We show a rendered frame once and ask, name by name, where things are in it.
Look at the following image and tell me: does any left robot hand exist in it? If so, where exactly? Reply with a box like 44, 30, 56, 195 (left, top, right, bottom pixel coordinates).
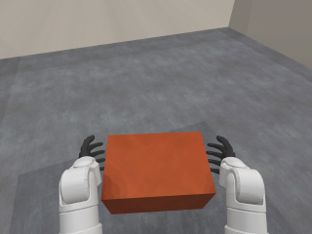
78, 135, 105, 171

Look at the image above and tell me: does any carton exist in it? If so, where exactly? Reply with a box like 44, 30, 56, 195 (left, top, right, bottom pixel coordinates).
100, 132, 216, 215

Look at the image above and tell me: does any right robot forearm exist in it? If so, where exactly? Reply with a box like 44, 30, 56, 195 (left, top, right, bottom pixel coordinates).
218, 157, 269, 234

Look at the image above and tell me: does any right robot hand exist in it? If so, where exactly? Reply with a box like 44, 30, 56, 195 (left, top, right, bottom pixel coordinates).
206, 136, 236, 174

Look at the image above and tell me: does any left robot forearm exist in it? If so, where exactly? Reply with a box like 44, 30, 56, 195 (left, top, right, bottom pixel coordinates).
58, 156, 103, 234

